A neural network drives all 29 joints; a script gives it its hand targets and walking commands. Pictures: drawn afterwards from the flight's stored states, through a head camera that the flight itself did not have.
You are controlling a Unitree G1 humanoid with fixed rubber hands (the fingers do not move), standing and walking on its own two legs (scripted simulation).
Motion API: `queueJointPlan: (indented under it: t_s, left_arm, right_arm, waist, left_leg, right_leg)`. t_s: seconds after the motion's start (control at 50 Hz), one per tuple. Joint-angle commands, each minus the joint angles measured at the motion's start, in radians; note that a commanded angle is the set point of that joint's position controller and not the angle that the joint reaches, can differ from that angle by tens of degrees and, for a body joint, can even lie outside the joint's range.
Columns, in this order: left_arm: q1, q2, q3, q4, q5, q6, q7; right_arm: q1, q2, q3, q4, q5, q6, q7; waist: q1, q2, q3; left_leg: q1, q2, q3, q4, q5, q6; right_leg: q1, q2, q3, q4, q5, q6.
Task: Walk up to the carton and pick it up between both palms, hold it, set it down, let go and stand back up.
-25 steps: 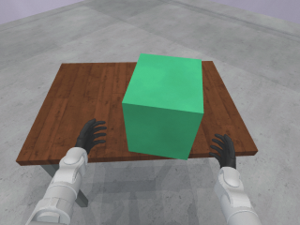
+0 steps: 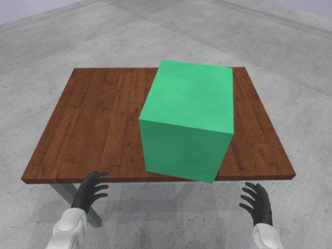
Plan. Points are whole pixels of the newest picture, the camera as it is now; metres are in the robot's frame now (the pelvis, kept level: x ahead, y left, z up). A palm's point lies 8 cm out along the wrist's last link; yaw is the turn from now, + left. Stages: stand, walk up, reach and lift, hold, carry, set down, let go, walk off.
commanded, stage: set down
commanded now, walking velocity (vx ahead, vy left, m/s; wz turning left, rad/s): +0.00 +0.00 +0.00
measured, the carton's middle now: (187, 121) +0.47 -0.03 +0.02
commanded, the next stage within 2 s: let go in 0.44 s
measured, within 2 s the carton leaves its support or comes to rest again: neither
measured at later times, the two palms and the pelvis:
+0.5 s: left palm (78, 219) +0.21 +0.24 -0.05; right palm (269, 225) +0.21 -0.22 -0.05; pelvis +0.02 +0.00 +0.00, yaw +0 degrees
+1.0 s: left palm (77, 235) +0.18 +0.24 -0.07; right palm (276, 244) +0.17 -0.24 -0.09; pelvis +0.02 +0.00 +0.00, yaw +0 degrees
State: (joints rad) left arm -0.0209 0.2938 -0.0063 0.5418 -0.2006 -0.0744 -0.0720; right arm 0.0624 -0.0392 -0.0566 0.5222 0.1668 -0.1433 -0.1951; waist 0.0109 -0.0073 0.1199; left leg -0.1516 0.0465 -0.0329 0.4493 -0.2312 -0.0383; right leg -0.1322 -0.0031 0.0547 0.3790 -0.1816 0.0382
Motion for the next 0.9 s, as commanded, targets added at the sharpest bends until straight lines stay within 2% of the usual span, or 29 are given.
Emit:
queueJointPlan:
  t_s: [0.0,0.06,0.24,0.4,0.64,0.74,0.88]
  left_arm:
    - [-0.041,0.122,-0.024,-0.285,0.01,-0.04,0.019]
    - [-0.014,0.134,-0.026,-0.319,-0.002,-0.041,0.018]
    - [0.053,0.087,-0.027,-0.264,0.035,0.031,0.035]
    - [0.111,0.021,-0.024,-0.256,0.087,0.096,0.047]
    - [0.169,0.005,0.02,-0.206,0.137,0.1,0.051]
    - [0.178,-0.008,0.027,-0.149,0.158,0.118,0.06]
    - [0.173,-0.02,0.029,-0.122,0.177,0.154,0.074]
  right_arm:
    - [-0.07,-0.101,0.08,-0.29,-0.069,-0.08,0.034]
    - [-0.035,-0.099,0.078,-0.304,-0.071,-0.078,0.041]
    - [-0.01,-0.137,0.05,-0.203,-0.097,-0.03,0.08]
    - [0.04,-0.182,0.028,-0.127,-0.118,-0.011,0.115]
    - [0.062,-0.199,0.007,0.011,-0.158,-0.07,0.164]
    - [0.04,-0.22,0.002,0.081,-0.172,-0.101,0.183]
    - [0.016,-0.243,-0.004,0.113,-0.183,-0.121,0.202]
  waist:
    - [0.004,0.083,-0.297]
    - [-0.001,0.062,-0.302]
    - [0.003,0.078,-0.22]
    - [-0.009,0.092,-0.208]
    - [-0.012,0.072,-0.212]
    - [-0.009,0.066,-0.206]
    - [-0.008,0.049,-0.194]
  left_leg:
    - [0.095,-0.07,0.09,-0.055,0.205,-0.045]
    - [0.096,-0.073,0.101,-0.056,0.207,-0.037]
    - [0.083,-0.064,0.107,-0.099,0.142,-0.033]
    - [0.123,-0.062,0.104,-0.108,0.222,-0.052]
    - [0.181,-0.069,0.118,-0.091,0.328,-0.053]
    - [0.186,-0.066,0.119,-0.087,0.327,-0.052]
    - [0.184,-0.064,0.12,-0.085,0.294,-0.044]
  right_leg:
    - [0.118,0.038,-0.053,-0.065,0.107,-0.062]
    - [0.122,0.033,-0.046,-0.072,0.123,-0.056]
    - [0.102,0.034,-0.052,-0.09,0.052,-0.061]
    - [0.096,0.053,-0.07,-0.099,0.091,-0.07]
    - [0.068,0.059,-0.077,-0.107,0.16,-0.061]
    - [0.049,0.062,-0.086,-0.106,0.148,-0.058]
    - [0.029,0.061,-0.094,-0.104,0.119,-0.053]
